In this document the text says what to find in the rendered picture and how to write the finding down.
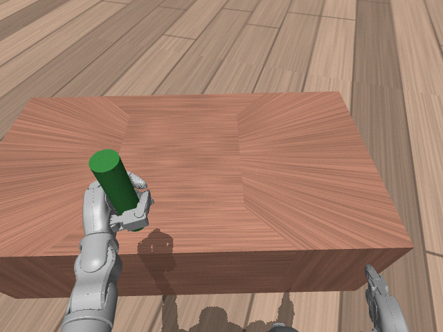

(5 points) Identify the right robot hand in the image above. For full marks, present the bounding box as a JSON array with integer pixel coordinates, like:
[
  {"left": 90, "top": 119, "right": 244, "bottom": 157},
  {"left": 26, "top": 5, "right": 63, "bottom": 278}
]
[{"left": 360, "top": 264, "right": 409, "bottom": 332}]

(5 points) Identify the can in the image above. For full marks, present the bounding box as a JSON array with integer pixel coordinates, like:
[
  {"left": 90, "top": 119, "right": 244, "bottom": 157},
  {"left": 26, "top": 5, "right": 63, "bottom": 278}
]
[{"left": 89, "top": 149, "right": 143, "bottom": 232}]

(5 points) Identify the left robot arm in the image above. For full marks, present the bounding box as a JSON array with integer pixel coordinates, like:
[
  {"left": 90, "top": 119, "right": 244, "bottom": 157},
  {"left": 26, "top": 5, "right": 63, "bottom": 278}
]
[{"left": 60, "top": 232, "right": 123, "bottom": 332}]

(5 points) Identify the left robot hand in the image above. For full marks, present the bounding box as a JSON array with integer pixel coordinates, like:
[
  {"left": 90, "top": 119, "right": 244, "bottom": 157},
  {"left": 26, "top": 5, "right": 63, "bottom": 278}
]
[{"left": 82, "top": 171, "right": 154, "bottom": 238}]

